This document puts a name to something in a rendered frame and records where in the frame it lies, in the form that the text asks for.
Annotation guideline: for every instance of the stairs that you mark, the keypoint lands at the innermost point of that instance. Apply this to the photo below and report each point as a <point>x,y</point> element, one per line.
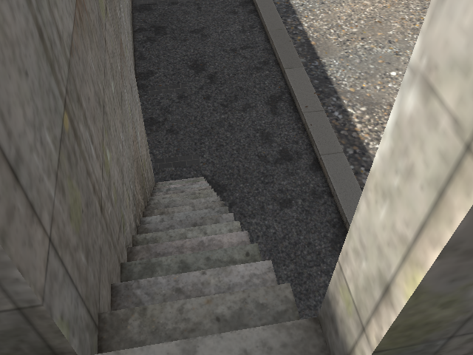
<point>191,272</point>

